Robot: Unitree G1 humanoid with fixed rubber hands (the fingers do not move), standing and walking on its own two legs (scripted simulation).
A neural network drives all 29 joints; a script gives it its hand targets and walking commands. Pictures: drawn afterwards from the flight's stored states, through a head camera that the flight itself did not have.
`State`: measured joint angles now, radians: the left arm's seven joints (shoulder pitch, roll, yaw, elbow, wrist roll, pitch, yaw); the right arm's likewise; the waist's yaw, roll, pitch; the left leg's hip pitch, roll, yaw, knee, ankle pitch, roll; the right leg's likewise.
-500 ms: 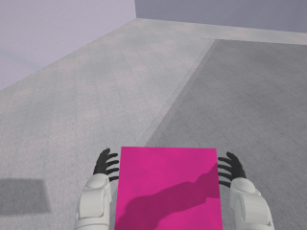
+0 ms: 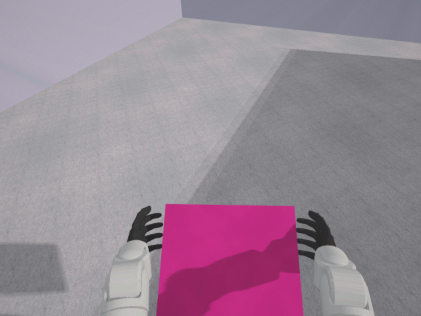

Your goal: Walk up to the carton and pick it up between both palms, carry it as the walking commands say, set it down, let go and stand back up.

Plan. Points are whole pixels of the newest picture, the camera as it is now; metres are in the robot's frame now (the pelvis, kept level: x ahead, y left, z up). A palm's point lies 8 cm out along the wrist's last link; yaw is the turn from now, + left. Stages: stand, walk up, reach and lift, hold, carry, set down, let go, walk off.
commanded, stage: carry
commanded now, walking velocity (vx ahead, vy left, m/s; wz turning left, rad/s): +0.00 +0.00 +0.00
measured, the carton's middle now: (228, 259) +0.30 +0.00 -0.09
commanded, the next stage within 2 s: hold in 0.64 s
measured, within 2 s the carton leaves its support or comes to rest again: neither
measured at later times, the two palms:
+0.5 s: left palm (133, 245) +0.27 +0.18 +0.03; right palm (319, 254) +0.26 -0.16 +0.02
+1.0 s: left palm (106, 231) +0.28 +0.23 +0.07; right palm (300, 238) +0.27 -0.12 +0.06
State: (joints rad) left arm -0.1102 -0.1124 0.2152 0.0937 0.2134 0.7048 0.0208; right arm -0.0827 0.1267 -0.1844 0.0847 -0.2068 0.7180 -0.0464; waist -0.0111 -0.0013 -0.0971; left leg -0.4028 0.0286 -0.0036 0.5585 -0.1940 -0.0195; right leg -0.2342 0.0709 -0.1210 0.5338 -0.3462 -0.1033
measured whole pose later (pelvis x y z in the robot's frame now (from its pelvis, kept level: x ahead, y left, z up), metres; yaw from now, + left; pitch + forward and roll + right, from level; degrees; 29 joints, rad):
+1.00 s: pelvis +0.00 +0.03 +0.01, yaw -7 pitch -6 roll +1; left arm -0.23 -0.04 0.32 0.24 0.22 0.74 -0.06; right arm -0.22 0.14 -0.19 0.32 -0.23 0.71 -0.07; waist 0.09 -0.02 -0.07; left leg -0.13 -0.03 -0.06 0.38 -0.14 -0.01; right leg -0.03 0.05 0.02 0.42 -0.28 -0.06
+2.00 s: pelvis -0.01 +0.02 +0.01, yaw -9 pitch +2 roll +1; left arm -0.33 -0.06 0.41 0.49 0.29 0.48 -0.05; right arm -0.32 0.15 -0.34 0.51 -0.24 0.46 -0.01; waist 0.05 -0.06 -0.03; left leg -0.33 -0.03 -0.07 0.47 -0.17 -0.02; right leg -0.25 0.09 0.08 0.54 -0.30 -0.07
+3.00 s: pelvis -0.06 +0.05 -0.11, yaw -10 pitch +34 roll +0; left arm -0.69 -0.07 0.52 0.59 0.25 0.36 0.04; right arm -0.74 0.00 -0.44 0.68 -0.24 0.35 0.04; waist 0.03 0.01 -0.20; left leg -1.41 -0.08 -0.10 1.12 -0.30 -0.03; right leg -1.34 0.12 0.06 1.20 -0.44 -0.02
